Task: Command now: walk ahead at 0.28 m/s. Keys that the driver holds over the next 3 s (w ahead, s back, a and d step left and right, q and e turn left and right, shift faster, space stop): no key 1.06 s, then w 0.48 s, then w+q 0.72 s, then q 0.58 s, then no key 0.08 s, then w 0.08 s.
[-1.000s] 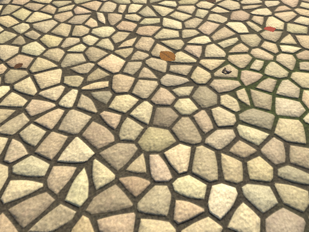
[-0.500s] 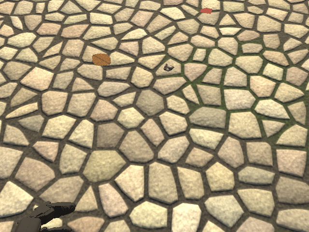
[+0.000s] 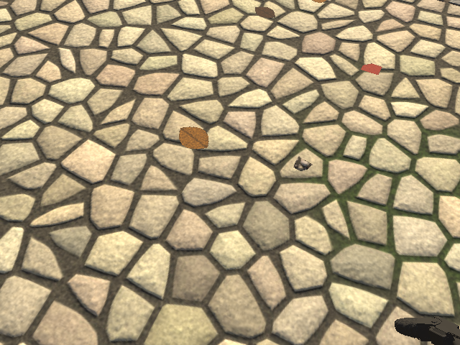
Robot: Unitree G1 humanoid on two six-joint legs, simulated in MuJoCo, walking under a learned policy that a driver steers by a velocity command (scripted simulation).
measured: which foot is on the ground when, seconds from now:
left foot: down 0.00-1.00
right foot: up 0.00-0.32, down 0.34-1.00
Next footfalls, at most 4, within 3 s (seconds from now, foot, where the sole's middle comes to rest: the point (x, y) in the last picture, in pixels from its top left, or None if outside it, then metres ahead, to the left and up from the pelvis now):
0.34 right None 0.18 -0.14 -0.76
1.38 right None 0.23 -0.16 -0.76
1.86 left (222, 289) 0.58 0.08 -0.76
2.32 right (267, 200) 0.91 -0.05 -0.76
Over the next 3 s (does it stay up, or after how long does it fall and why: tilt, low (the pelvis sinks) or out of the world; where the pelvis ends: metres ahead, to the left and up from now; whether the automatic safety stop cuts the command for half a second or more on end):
stays up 0.82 0.07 0.02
